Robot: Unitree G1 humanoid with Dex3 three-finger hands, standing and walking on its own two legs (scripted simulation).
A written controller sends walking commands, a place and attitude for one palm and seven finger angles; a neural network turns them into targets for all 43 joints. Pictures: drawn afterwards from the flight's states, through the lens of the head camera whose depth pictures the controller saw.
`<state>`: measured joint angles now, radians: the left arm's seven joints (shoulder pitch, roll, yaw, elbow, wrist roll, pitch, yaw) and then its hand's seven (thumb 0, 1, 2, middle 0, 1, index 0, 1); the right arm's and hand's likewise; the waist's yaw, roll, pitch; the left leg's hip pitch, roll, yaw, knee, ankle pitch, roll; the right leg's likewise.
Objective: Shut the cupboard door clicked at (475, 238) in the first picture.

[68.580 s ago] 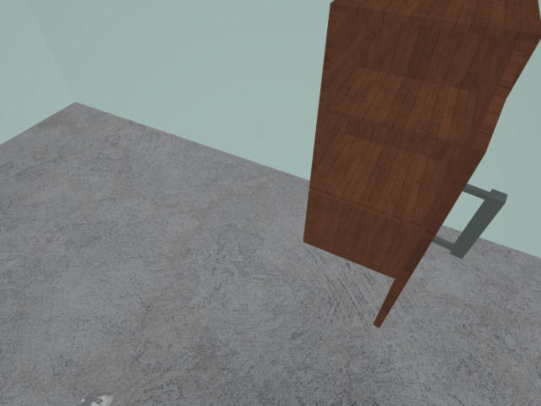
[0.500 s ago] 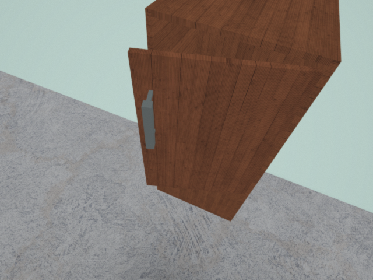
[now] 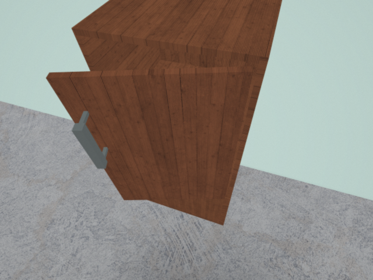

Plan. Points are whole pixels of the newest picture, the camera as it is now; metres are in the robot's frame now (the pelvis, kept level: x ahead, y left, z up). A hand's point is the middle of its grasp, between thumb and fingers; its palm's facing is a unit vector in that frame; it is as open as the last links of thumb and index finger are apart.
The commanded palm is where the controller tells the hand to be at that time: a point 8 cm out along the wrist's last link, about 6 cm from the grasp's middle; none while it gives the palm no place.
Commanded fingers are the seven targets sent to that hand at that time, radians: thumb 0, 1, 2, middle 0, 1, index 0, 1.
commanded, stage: come to a stop and stand still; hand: left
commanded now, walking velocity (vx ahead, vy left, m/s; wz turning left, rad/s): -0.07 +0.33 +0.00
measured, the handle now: (94, 141) +0.42 +0.25 +0.04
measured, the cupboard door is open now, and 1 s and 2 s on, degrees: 19 19 19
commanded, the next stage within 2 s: look again from close up in 1.00 s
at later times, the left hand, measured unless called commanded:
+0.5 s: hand out of the picture -0.02 +0.23 -0.17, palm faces +0.12 -0.97 -0.22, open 7.4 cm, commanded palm none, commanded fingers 0.00 0.90 0.90 -0.20 -0.30 -0.20 -0.30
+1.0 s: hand out of the picture -0.08 +0.17 -0.17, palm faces +0.06 -0.99 -0.13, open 7.4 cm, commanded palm none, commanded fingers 0.00 0.90 0.90 -0.20 -0.30 -0.20 -0.30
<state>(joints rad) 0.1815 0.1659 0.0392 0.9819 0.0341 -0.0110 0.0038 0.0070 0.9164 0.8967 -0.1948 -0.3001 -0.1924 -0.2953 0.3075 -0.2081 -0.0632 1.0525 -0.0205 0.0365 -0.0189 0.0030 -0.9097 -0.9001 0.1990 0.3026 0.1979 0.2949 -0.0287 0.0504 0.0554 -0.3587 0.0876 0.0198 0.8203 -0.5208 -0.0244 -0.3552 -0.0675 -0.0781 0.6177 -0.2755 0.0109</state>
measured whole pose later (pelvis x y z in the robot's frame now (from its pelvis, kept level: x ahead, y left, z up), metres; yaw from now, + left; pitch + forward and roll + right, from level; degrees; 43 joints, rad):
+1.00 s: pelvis -0.07 +0.02 +0.01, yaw +1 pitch -2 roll +0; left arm 0.31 0.12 0.00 1.10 0.02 0.00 0.03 0.01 0.91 0.90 -0.20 -0.30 -0.20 -0.30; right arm 0.30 -0.13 -0.01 1.13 -0.01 0.02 -0.02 0.00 -0.92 -0.90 0.20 0.30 0.20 0.29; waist 0.00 -0.03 0.03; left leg -0.26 -0.01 0.07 0.40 -0.12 0.04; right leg -0.11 0.02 -0.05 0.43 -0.29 -0.03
